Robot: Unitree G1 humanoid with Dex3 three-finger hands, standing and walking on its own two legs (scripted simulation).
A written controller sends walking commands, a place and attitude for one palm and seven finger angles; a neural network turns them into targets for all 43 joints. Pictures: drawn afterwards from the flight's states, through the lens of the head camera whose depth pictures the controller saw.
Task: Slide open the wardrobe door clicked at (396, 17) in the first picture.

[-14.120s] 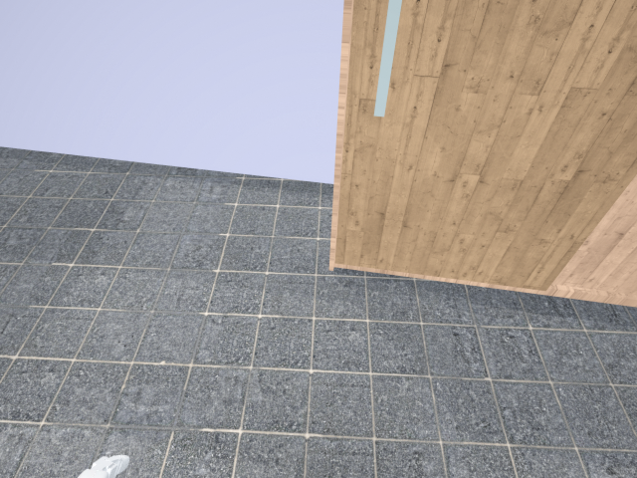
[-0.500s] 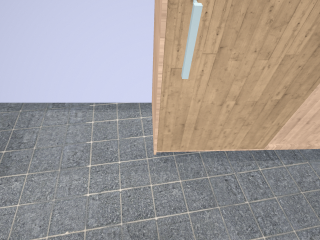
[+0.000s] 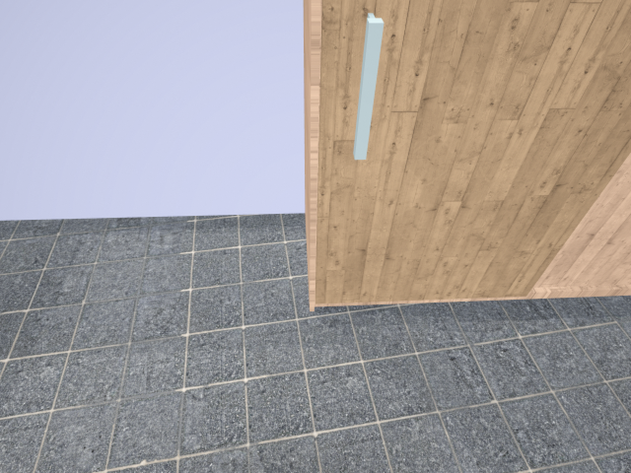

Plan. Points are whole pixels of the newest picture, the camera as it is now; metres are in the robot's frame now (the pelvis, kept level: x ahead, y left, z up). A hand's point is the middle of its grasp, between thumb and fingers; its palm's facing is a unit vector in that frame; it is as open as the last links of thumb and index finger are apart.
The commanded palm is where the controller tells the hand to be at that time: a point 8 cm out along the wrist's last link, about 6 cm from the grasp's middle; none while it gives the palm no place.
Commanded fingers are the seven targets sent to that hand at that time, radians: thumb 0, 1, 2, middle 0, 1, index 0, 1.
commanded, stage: look again from close up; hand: left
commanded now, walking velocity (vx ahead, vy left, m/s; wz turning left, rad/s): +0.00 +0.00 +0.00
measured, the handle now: (364, 92) +0.81 -0.05 +0.11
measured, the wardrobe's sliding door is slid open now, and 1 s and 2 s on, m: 0.00 0.00 0.00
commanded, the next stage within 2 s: shuffle to correct the standing spot in 1.04 s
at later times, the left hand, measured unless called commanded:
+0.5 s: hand out of the picture -0.01 +0.13 -0.18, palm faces +0.06 -0.99 -0.14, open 7.4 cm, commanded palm none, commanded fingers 0.00 0.90 0.90 -0.20 -0.30 -0.20 -0.30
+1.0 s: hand out of the picture +0.01 +0.15 -0.18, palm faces +0.05 -0.98 -0.17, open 7.4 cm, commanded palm none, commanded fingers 0.00 0.90 0.90 -0.20 -0.30 -0.20 -0.30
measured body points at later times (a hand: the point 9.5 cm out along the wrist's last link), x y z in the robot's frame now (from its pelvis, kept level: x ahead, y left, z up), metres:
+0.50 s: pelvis +0.02 -0.01 +0.00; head +0.02 -0.01 +0.45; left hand -0.01 +0.19 -0.17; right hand -0.01 -0.21 -0.17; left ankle +0.07 +0.09 -0.74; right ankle -0.01 -0.12 -0.74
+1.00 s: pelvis +0.04 -0.01 +0.00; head +0.05 -0.01 +0.45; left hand +0.01 +0.20 -0.16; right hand +0.03 -0.23 -0.16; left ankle +0.07 +0.09 -0.74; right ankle -0.01 -0.12 -0.74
